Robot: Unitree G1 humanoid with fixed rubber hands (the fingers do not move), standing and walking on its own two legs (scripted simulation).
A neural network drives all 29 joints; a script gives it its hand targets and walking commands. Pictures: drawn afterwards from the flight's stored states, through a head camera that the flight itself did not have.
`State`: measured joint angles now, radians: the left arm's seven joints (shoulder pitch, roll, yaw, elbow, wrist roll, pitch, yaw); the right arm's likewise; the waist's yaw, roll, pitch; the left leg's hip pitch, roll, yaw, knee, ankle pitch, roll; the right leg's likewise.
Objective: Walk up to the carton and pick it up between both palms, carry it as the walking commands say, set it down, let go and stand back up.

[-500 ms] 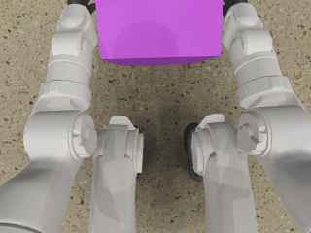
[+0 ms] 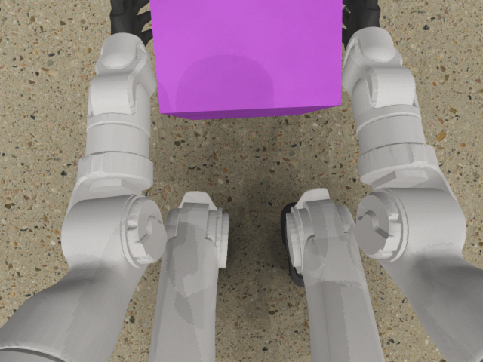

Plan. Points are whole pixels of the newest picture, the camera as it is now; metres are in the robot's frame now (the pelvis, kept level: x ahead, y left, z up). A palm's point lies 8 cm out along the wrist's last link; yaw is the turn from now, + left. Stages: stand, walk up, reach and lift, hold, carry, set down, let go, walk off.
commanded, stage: reach and lift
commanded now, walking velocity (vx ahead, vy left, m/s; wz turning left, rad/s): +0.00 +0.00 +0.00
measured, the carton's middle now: (244, 47) +0.53 +0.02 -0.19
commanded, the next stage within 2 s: none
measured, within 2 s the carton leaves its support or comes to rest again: neither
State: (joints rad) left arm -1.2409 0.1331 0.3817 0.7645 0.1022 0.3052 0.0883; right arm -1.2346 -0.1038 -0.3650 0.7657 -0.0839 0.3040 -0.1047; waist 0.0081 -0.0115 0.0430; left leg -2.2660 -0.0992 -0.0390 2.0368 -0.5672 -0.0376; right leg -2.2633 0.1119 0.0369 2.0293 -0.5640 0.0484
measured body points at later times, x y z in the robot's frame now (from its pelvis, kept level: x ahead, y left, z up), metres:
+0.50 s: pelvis -0.01 +0.00 +0.05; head +0.30 +0.01 +0.39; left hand +0.52 +0.17 -0.04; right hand +0.52 -0.14 -0.05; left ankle +0.10 +0.12 -0.38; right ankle +0.10 -0.12 -0.38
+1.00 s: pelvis +0.01 +0.00 +0.11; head +0.26 +0.01 +0.47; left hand +0.50 +0.17 +0.03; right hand +0.50 -0.14 +0.03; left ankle +0.10 +0.12 -0.38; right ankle +0.10 -0.12 -0.38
